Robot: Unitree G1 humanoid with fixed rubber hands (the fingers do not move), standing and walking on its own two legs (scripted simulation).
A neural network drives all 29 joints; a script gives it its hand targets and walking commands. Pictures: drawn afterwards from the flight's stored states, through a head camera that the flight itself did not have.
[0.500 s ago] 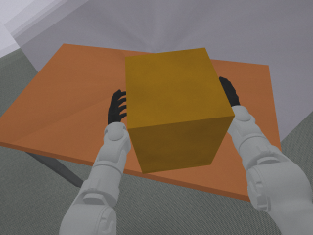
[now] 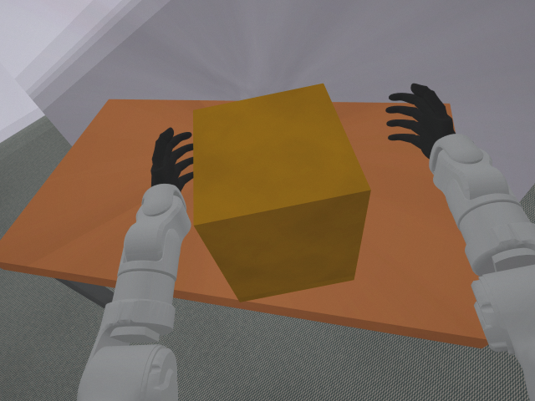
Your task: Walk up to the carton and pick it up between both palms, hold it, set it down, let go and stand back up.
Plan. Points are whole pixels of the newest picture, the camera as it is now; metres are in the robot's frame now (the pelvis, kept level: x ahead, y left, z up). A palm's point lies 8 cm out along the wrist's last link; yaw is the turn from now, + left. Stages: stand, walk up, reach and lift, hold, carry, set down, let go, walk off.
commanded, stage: set down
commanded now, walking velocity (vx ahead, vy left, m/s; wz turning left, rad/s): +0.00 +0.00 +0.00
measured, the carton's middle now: (278, 200) +0.41 +0.09 +0.05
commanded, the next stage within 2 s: none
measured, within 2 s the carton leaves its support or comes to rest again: neither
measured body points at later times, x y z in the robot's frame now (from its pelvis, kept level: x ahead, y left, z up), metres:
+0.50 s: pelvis -0.01 +0.01 +0.00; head +0.03 -0.01 +0.45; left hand +0.37 +0.26 +0.20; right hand +0.51 -0.11 +0.22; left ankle +0.01 +0.18 -0.74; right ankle +0.02 -0.08 -0.74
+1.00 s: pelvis -0.02 +0.01 +0.00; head +0.03 -0.02 +0.45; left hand +0.32 +0.24 +0.14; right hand +0.44 -0.16 +0.13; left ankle +0.01 +0.18 -0.74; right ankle +0.02 -0.08 -0.74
